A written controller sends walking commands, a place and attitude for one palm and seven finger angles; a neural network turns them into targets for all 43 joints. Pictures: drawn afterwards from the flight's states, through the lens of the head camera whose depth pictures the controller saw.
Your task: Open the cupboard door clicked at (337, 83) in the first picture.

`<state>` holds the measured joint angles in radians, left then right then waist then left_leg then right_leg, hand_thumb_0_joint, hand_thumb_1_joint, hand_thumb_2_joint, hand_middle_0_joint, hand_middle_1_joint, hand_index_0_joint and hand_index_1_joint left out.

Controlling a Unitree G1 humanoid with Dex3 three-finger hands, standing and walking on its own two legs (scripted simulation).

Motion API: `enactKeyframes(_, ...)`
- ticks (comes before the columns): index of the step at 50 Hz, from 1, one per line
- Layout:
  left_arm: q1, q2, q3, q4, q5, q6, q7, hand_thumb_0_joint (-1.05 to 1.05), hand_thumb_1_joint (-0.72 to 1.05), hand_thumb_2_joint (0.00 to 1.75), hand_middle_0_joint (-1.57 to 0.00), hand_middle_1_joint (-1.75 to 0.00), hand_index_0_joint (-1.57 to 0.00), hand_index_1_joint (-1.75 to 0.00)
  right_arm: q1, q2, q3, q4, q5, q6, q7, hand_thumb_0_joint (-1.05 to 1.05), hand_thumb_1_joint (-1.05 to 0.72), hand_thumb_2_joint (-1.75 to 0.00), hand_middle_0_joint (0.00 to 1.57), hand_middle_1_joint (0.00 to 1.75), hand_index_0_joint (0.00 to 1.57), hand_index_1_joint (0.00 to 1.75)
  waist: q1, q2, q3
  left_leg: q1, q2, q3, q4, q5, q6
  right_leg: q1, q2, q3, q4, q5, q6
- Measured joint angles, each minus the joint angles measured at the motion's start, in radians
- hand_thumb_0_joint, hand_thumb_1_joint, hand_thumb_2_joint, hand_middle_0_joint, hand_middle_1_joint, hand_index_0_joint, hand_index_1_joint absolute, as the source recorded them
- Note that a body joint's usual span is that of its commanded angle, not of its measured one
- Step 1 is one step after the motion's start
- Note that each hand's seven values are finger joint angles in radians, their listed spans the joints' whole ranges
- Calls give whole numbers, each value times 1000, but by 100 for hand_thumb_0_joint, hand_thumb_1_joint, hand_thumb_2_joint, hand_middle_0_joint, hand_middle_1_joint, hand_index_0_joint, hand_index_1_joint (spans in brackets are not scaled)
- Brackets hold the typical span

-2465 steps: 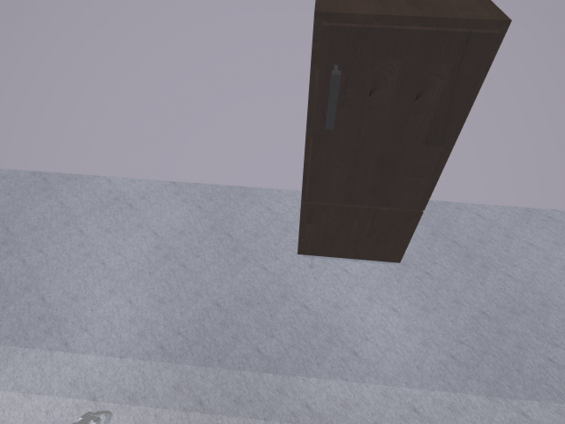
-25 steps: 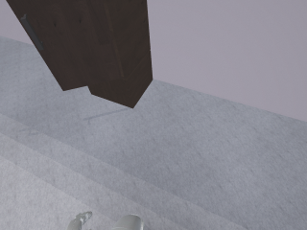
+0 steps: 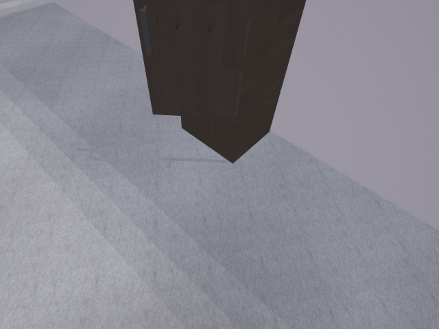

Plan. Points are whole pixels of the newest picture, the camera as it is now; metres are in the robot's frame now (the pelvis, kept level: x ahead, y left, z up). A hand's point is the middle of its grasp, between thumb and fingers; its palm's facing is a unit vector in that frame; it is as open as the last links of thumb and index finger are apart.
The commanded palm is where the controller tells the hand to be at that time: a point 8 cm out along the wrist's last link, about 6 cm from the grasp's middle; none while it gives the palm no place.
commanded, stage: take the last steps up to it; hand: left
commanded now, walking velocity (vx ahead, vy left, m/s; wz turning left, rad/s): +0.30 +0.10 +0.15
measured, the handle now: (147, 30) +1.05 +0.38 +0.02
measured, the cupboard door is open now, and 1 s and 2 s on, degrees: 41 41 41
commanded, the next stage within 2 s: come to a stop and stand still in 1.36 s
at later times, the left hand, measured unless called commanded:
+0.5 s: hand out of the picture +0.08 +0.16 -0.16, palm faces +0.15 -0.97 -0.18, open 7.3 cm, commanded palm none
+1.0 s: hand (118, 220) +0.37 +0.29 -0.16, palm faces +0.08 -0.98 -0.19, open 7.3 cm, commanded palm none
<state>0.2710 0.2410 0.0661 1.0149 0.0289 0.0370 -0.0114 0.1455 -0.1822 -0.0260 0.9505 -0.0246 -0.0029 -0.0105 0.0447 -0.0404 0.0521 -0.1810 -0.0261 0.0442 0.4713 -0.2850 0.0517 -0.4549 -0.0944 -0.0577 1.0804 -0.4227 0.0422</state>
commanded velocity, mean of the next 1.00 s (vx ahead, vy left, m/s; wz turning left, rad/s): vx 0.30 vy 0.06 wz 0.01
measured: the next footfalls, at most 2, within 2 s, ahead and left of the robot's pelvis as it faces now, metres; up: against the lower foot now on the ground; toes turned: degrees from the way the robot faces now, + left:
right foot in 0.22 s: +0.10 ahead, -0.13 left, +0.00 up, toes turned -4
left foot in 0.64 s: +0.27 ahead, +0.16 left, +0.00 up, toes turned +14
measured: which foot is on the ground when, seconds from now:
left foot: down 0.00-0.22, up 0.24-0.62, down 0.64-1.00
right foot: up 0.00-0.20, down 0.22-0.64, up 0.66-1.00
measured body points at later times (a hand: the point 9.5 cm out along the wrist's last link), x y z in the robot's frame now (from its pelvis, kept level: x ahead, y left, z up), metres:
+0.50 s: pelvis +0.12 +0.00 +0.01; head +0.14 +0.00 +0.46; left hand +0.07 +0.22 -0.15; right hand +0.15 -0.24 -0.15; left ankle +0.16 +0.15 -0.69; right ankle +0.06 -0.12 -0.74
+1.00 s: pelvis +0.28 +0.10 +0.00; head +0.30 +0.11 +0.45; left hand +0.36 +0.35 -0.14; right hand +0.27 -0.13 -0.15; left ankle +0.23 +0.15 -0.74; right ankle +0.36 -0.04 -0.68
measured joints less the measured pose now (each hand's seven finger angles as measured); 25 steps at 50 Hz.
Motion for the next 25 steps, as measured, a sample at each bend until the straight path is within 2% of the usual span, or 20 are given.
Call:
enactKeyframes(5,-30,-34,-10,-20,1,-15,-9,1,91,90,-20,-30,-19,-30,84,6,-6,36,-1,-8,-1,0,-92,-90,20,30,20,30,-21,28,-13,45,-11,-13,-60,15,0,15,-5,-7,-167,31,1)
enactKeyframes(9,-54,-59,-17,-39,2,-33,-16,1,91,90,-20,-30,-19,-30,148,-7,-13,77,-3,1,3,0,-92,-90,20,30,20,30,-43,46,-13,52,-14,-17,-20,-29,-10,96,17,-25,-375,61,-3)
enactKeyframes(11,-56,-63,-18,-52,6,-58,-15,0,91,90,-20,-30,-20,-30,187,-11,-16,95,3,6,5,0,-92,-90,20,30,20,30,-47,47,-17,19,-18,-22,79,-97,-13,155,26,-31,-486,110,-22)
enactKeyframes(13,-61,-83,-22,-53,5,-80,-7,0,90,90,-20,-30,-20,-30,200,-22,-23,121,3,23,10,0,-92,-90,20,30,20,30,-48,74,-4,-63,-9,-44,301,-190,-14,162,34,-58,-449,112,-52)
enactKeyframes(15,-39,-97,-26,-47,1,-93,2,0,90,90,-20,-30,-20,-30,194,-28,-30,143,-3,39,20,0,-92,-90,20,30,20,30,-45,77,-3,-160,-1,-45,512,-144,-22,195,36,-68,-473,96,-63)
enactKeyframes(17,-11,-99,-15,-27,-2,-98,19,0,93,90,-20,-30,-20,-30,182,-28,-37,146,-7,41,26,0,-92,-90,20,30,20,30,-51,73,-7,-242,26,-40,611,-52,-37,241,38,-77,-543,114,-55)
enactKeyframes(21,42,-94,-18,24,-2,-108,21,0,93,90,-20,-30,-20,-30,155,-16,-42,129,-6,30,34,0,-92,-90,19,30,20,30,-61,53,-13,-337,84,-24,568,53,-70,329,32,-96,-676,147,-47)
enactKeyframes(25,81,-103,-27,69,1,-114,16,0,92,90,-20,-30,-20,-30,116,-5,-39,114,-2,22,42,0,-92,-90,19,30,20,30,-44,38,-5,-351,106,0,391,83,-81,392,14,-115,-734,139,-22)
